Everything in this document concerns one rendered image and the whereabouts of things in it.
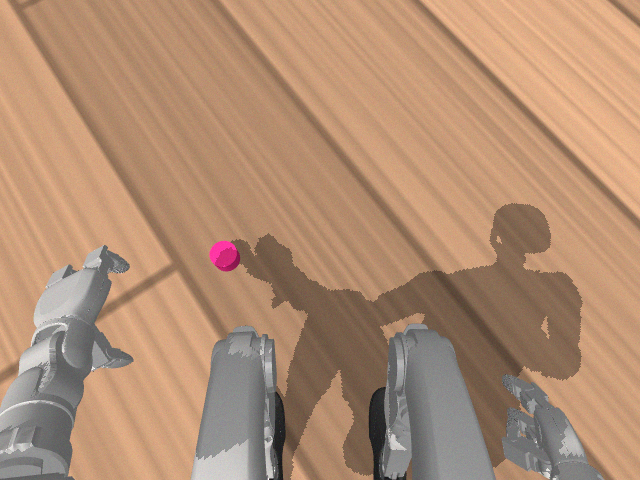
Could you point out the tin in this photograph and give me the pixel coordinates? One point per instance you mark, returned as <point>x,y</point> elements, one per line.
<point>224,256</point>

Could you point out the left robot foot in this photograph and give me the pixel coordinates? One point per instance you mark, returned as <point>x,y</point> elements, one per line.
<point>279,437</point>

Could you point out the right robot hand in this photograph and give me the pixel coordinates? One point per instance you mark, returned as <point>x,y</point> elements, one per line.
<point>550,438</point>

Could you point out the left robot hand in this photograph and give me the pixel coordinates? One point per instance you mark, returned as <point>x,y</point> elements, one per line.
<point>81,295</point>

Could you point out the left robot arm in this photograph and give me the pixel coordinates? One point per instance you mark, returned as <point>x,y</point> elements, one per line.
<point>38,412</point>

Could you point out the right robot foot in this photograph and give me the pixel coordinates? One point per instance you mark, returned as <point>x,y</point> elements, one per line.
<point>377,430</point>

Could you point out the right robot arm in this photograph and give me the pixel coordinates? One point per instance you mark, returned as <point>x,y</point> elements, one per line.
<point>574,471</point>

